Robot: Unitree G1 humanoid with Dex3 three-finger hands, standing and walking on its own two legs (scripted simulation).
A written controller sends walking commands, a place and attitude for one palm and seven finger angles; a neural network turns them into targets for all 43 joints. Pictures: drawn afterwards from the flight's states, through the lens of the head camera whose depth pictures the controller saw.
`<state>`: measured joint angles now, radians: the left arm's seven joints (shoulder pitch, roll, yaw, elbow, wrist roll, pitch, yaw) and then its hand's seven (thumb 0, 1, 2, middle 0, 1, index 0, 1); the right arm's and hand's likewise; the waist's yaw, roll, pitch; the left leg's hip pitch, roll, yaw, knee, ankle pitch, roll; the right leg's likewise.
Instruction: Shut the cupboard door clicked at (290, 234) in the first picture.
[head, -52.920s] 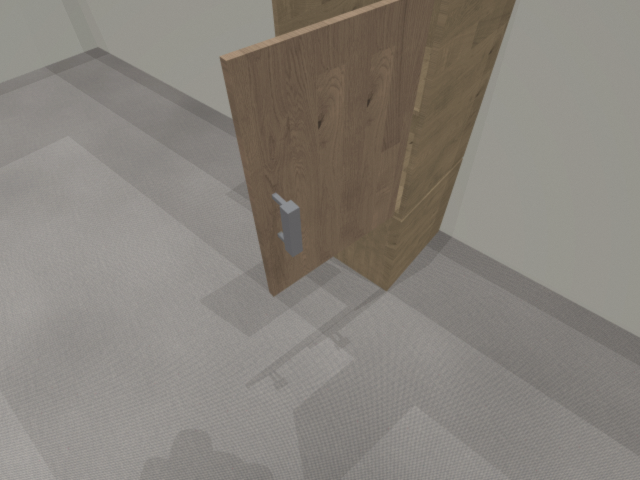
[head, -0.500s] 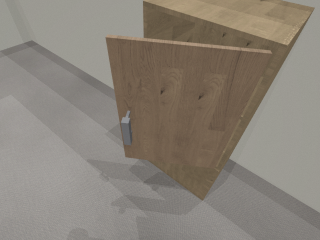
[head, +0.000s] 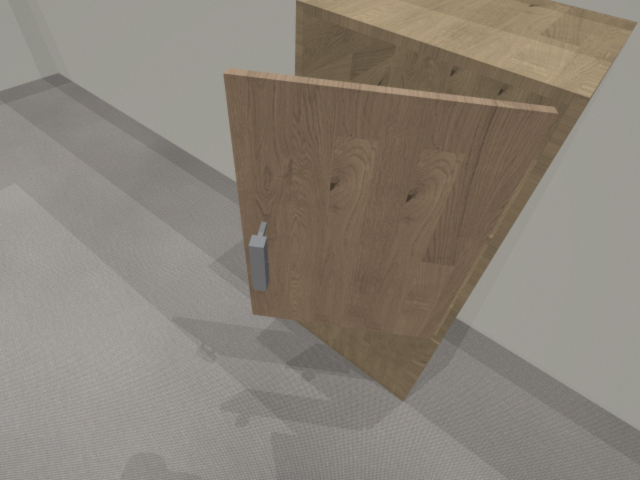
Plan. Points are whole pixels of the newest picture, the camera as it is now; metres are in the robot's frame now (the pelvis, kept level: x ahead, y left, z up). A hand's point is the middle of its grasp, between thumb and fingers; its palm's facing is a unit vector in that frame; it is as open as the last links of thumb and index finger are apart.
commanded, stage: look again from close up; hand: left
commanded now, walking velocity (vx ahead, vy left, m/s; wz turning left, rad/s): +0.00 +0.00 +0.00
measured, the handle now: (262, 255) +0.51 +0.14 -0.09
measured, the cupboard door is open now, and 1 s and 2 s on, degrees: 31 31 31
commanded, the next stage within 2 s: shuffle to correct the standing spot in 0.22 s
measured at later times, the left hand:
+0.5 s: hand out of the picture -0.02 +0.15 -0.18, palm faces +0.01 -0.99 -0.13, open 7.4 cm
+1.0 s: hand out of the picture +0.05 +0.13 -0.17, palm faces -0.01 -0.98 -0.22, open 7.3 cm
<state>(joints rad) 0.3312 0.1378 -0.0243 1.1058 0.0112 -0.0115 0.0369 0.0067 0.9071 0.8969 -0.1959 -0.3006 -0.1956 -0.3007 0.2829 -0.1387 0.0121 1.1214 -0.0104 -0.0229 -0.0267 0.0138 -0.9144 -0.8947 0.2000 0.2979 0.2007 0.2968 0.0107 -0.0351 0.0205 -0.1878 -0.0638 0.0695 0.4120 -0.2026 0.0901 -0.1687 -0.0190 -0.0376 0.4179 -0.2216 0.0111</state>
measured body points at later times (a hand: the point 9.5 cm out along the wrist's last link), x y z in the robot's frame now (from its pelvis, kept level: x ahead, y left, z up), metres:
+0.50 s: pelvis +0.01 +0.00 +0.00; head +0.01 +0.02 +0.45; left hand -0.02 +0.21 -0.17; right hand -0.01 -0.21 -0.16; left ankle +0.02 +0.06 -0.74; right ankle +0.00 -0.13 -0.74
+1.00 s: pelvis +0.04 -0.04 +0.00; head +0.04 -0.05 +0.45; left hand +0.05 +0.19 -0.15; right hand +0.03 -0.26 -0.17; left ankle +0.02 +0.06 -0.74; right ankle +0.00 -0.13 -0.74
